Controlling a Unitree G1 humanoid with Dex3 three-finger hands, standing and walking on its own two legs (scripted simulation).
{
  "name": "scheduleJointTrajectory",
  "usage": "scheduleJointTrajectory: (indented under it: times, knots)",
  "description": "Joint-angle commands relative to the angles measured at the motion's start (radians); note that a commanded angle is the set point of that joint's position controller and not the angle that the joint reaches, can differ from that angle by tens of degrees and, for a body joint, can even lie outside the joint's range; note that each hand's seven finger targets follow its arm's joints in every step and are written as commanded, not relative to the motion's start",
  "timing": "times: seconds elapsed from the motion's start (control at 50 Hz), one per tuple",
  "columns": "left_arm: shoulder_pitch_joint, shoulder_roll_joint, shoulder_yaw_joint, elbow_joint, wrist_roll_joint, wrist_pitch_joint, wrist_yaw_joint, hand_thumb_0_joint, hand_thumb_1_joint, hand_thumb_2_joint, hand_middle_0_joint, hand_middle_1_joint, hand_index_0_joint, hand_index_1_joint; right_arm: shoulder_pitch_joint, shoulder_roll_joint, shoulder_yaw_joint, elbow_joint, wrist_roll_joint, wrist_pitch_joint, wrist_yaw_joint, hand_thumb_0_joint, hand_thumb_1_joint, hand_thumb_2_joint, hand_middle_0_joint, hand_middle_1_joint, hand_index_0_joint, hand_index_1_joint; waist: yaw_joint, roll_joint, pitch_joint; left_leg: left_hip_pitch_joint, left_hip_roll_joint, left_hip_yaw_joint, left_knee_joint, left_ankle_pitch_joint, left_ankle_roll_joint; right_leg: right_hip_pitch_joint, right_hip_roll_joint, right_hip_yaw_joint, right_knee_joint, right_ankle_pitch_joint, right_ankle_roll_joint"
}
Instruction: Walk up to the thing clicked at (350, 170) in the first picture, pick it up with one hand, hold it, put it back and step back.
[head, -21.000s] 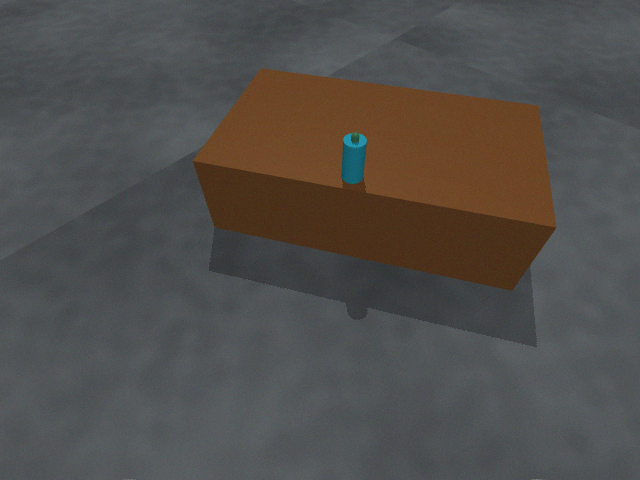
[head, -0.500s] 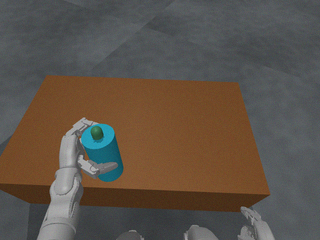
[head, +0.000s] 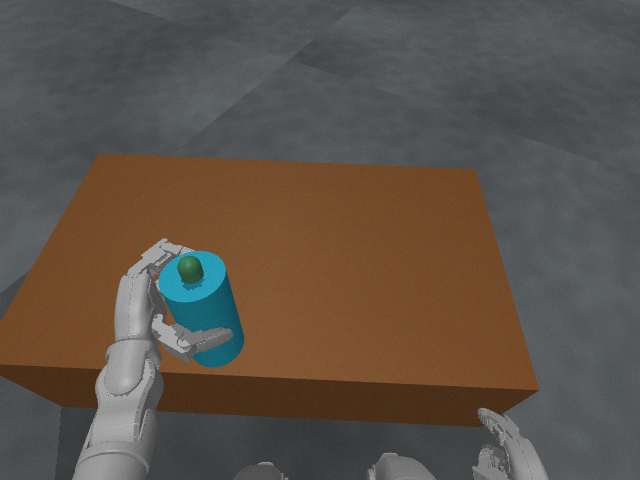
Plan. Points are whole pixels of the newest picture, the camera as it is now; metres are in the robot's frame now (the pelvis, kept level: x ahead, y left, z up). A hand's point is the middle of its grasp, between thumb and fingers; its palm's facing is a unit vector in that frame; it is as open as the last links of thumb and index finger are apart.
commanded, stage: hold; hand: left
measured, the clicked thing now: (204, 306) +0.31 +0.15 +0.03
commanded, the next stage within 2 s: crouch in 1.52 s
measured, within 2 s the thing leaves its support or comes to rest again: neither
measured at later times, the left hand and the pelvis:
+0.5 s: hand (188, 294) +0.32 +0.17 +0.04, palm faces +0.10 -0.99 -0.04, open 11.2 cm; pelvis +0.00 +0.00 +0.00, yaw +0 degrees
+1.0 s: hand (189, 296) +0.32 +0.17 +0.04, palm faces +0.10 -0.99 -0.05, open 11.2 cm; pelvis +0.01 +0.00 +0.00, yaw +0 degrees
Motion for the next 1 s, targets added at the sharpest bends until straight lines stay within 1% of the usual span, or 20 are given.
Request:
scheduleJointTrajectory:
  times: [0.0, 0.08, 0.14, 0.2, 0.26, 0.3, 0.34, 0.36, 0.46, 0.5, 0.52, 0.56, 0.64, 0.72, 0.74, 0.78, 0.84, 0.88, 0.92, 0.98]
  knots:
    - [-0.394, 0.108, 0.053, -0.375, -0.061, -0.145, -0.010, 0.000, 0.022, 1.330, -1.289, -1.531, -1.317, -1.527, -0.034, -0.134, -0.046, -0.120, 0.002, -0.049, -0.004, 0.000, -0.911, -0.904, 0.199, 0.300, 0.200, 0.300, 0.002, 0.052, -0.290, 0.082, -0.021, -0.011, -0.169, 0.172, -0.005, 0.162, 0.024, -0.001, -0.100, 0.159, -0.026]
    - [-0.390, 0.144, 0.067, -0.391, -0.057, -0.139, -0.010, 0.000, 0.004, 1.319, -1.295, -1.525, -1.320, -1.525, -0.027, -0.143, -0.055, -0.121, 0.007, -0.050, -0.004, 0.000, -0.919, -0.907, 0.199, 0.300, 0.199, 0.300, 0.001, 0.058, -0.327, 0.100, -0.020, -0.012, -0.164, 0.192, -0.005, 0.177, 0.024, 0.001, -0.100, 0.177, -0.026]
    - [-0.326, 0.099, 0.033, -0.350, -0.054, -0.131, -0.011, 0.000, -0.042, 1.297, -1.290, -1.518, -1.316, -1.516, -0.029, -0.131, -0.049, -0.115, 0.005, -0.055, -0.003, 0.000, -0.922, -0.906, 0.199, 0.300, 0.199, 0.300, -0.003, 0.032, -0.296, 0.087, -0.021, -0.011, -0.156, 0.209, -0.004, 0.179, 0.023, 0.000, -0.101, 0.192, -0.024]
    - [-0.414, 0.147, 0.076, -0.424, -0.062, -0.141, 0.000, 0.000, -0.016, 1.308, -1.285, -1.518, -1.309, -1.518, -0.027, -0.139, -0.054, -0.111, 0.009, -0.056, -0.004, 0.000, -0.919, -0.907, 0.199, 0.300, 0.199, 0.300, 0.004, 0.050, -0.305, 0.095, -0.020, -0.012, -0.167, 0.197, -0.005, 0.179, 0.022, -0.001, -0.104, 0.182, -0.025]
    - [-0.396, 0.156, 0.090, -0.425, -0.058, -0.139, 0.006, 0.000, -0.008, 1.310, -1.284, -1.512, -1.307, -1.513, -0.018, -0.135, -0.052, -0.104, 0.007, -0.056, -0.007, 0.000, -0.918, -0.907, 0.199, 0.300, 0.199, 0.300, 0.002, 0.043, -0.298, 0.098, -0.021, -0.013, -0.165, 0.207, -0.004, 0.178, 0.023, -0.001, -0.105, 0.188, -0.025]
    - [-0.376, 0.113, 0.051, -0.420, -0.060, -0.134, 0.004, 0.000, -0.004, 1.322, -1.286, -1.531, -1.315, -1.527, -0.022, -0.133, -0.049, -0.113, 0.005, -0.060, -0.004, 0.000, -0.915, -0.905, 0.199, 0.300, 0.200, 0.300, -0.003, 0.053, -0.301, 0.103, -0.020, -0.014, -0.167, 0.224, -0.008, 0.167, 0.025, -0.003, -0.096, 0.199, -0.027]
    - [-0.399, 0.164, 0.099, -0.449, -0.059, -0.140, 0.011, 0.000, 0.006, 1.322, -1.282, -1.523, -1.308, -1.522, -0.022, -0.139, -0.055, -0.106, 0.009, -0.058, -0.006, 0.000, -0.917, -0.906, 0.199, 0.300, 0.200, 0.300, 0.012, 0.072, -0.306, 0.108, -0.018, -0.016, -0.173, 0.221, -0.011, 0.172, 0.023, -0.003, -0.095, 0.192, -0.027]
    - [-0.391, 0.144, 0.067, -0.425, -0.052, -0.133, 0.006, 0.000, 0.027, 1.327, -1.282, -1.526, -1.308, -1.525, -0.016, -0.135, -0.051, -0.106, 0.005, -0.055, -0.007, 0.000, -0.918, -0.907, 0.199, 0.300, 0.200, 0.300, 0.001, 0.071, -0.314, 0.111, -0.020, -0.014, -0.167, 0.231, -0.010, 0.173, 0.023, -0.001, -0.096, 0.201, -0.029]
    - [-0.355, 0.141, 0.079, -0.426, -0.058, -0.127, 0.003, 0.000, 0.020, 1.331, -1.281, -1.529, -1.307, -1.527, -0.016, -0.137, -0.054, -0.107, 0.008, -0.057, -0.006, 0.000, -0.916, -0.906, 0.199, 0.300, 0.200, 0.300, 0.008, 0.055, -0.314, 0.109, -0.020, -0.015, -0.166, 0.231, -0.009, 0.187, 0.023, -0.003, -0.101, 0.203, -0.027]
    - [-0.349, 0.106, 0.046, -0.384, -0.061, -0.117, -0.005, 0.000, 0.013, 1.338, -1.278, -1.533, -1.305, -1.531, -0.010, -0.137, -0.053, -0.101, 0.006, -0.059, -0.004, 0.000, -0.916, -0.907, 0.199, 0.300, 0.200, 0.300, -0.005, 0.040, -0.309, 0.106, -0.019, -0.013, -0.156, 0.249, -0.007, 0.180, 0.023, -0.001, -0.098, 0.226, -0.026]
    - [-0.380, 0.136, 0.072, -0.406, -0.062, -0.123, -0.005, 0.000, 0.007, 1.333, -1.289, -1.535, -1.314, -1.535, -0.018, -0.137, -0.055, -0.099, 0.007, -0.059, -0.006, 0.000, -0.917, -0.907, 0.199, 0.300, 0.199, 0.300, -0.002, 0.051, -0.297, 0.098, -0.024, -0.008, -0.154, 0.229, -0.004, 0.176, 0.019, 0.003, -0.107, 0.216, -0.023]
    - [-0.365, 0.102, 0.031, -0.386, -0.058, -0.117, -0.011, 0.000, -0.001, 1.333, -1.280, -1.535, -1.307, -1.534, -0.013, -0.131, -0.051, -0.100, 0.005, -0.058, -0.006, 0.000, -0.917, -0.907, 0.199, 0.300, 0.200, 0.300, -0.012, 0.017, -0.301, 0.097, -0.023, -0.008, -0.149, 0.239, 0.001, 0.181, 0.018, 0.003, -0.107, 0.233, -0.020]
    - [-0.373, 0.159, 0.074, -0.436, -0.047, -0.126, -0.002, 0.000, 0.022, 1.318, -1.276, -1.520, -1.302, -1.517, -0.011, -0.141, -0.059, -0.106, 0.006, -0.058, -0.003, 0.000, -0.914, -0.906, 0.199, 0.300, 0.200, 0.300, 0.011, 0.074, -0.333, 0.130, -0.020, -0.010, -0.152, 0.288, -0.010, 0.188, 0.020, -0.001, -0.093, 0.251, -0.028]
    - [-0.315, 0.100, 0.064, -0.380, -0.065, -0.122, 0.001, 0.000, -0.023, 1.325, -1.269, -1.529, -1.296, -1.527, -0.021, -0.130, -0.051, -0.104, 0.005, -0.060, 0.001, 0.000, -0.921, -0.907, 0.199, 0.300, 0.200, 0.300, 0.008, 0.035, -0.293, 0.091, -0.022, -0.013, -0.154, 0.248, -0.007, 0.183, 0.023, -0.005, -0.097, 0.220, -0.026]
    - [-0.388, 0.159, 0.106, -0.475, -0.068, -0.133, 0.009, 0.000, -0.015, 1.320, -1.281, -1.525, -1.306, -1.525, -0.024, -0.135, -0.056, -0.107, 0.007, -0.059, 0.000, 0.000, -0.917, -0.907, 0.199, 0.300, 0.199, 0.300, 0.020, 0.062, -0.318, 0.095, -0.023, -0.011, -0.155, 0.242, -0.006, 0.196, 0.021, -0.002, -0.099, 0.220, -0.026]
    - [-0.358, 0.129, 0.063, -0.452, -0.056, -0.128, 0.007, 0.000, 0.011, 1.330, -1.291, -1.544, -1.318, -1.541, -0.019, -0.134, -0.056, -0.111, 0.005, -0.059, -0.002, 0.000, -0.924, -0.908, 0.199, 0.300, 0.200, 0.300, 0.005, 0.070, -0.329, 0.114, -0.021, -0.012, -0.157, 0.266, -0.010, 0.186, 0.022, -0.002, -0.091, 0.233, -0.028]
    - [-0.312, 0.118, 0.053, -0.419, -0.049, -0.123, 0.004, 0.000, 0.006, 1.331, -1.282, -1.536, -1.308, -1.534, -0.022, -0.138, -0.058, -0.113, 0.006, -0.058, -0.003, 0.000, -0.917, -0.907, 0.199, 0.300, 0.199, 0.300, 0.001, 0.050, -0.291, 0.107, -0.019, -0.014, -0.158, 0.270, -0.011, 0.172, 0.023, -0.005, -0.092, 0.230, -0.028]
    - [-0.365, 0.165, 0.092, -0.472, -0.051, -0.128, 0.005, 0.000, 0.024, 1.322, -1.271, -1.523, -1.299, -1.520, -0.015, -0.138, -0.060, -0.111, 0.006, -0.053, -0.003, 0.000, -0.916, -0.906, 0.199, 0.300, 0.200, 0.300, 0.009, 0.073, -0.339, 0.119, -0.019, -0.016, -0.152, 0.290, -0.011, 0.190, 0.021, -0.004, -0.088, 0.250, -0.029]
    - [-0.343, 0.114, 0.046, -0.416, -0.055, -0.119, -0.005, 0.000, 0.018, 1.341, -1.277, -1.542, -1.305, -1.539, -0.013, -0.136, -0.055, -0.112, 0.005, -0.055, -0.003, 0.000, -0.917, -0.907, 0.199, 0.300, 0.200, 0.300, -0.006, 0.044, -0.307, 0.112, -0.017, -0.016, -0.156, 0.268, -0.008, 0.176, 0.023, -0.005, -0.091, 0.236, -0.027]
    - [-0.391, 0.139, 0.069, -0.450, -0.064, -0.127, -0.006, 0.000, 0.017, 1.334, -1.285, -1.540, -1.311, -1.538, -0.017, -0.138, -0.056, -0.104, 0.007, -0.059, -0.005, 0.000, -0.915, -0.906, 0.199, 0.300, 0.200, 0.300, -0.003, 0.060, -0.304, 0.116, -0.021, -0.012, -0.155, 0.241, -0.006, 0.170, 0.020, -0.001, -0.101, 0.217, -0.025]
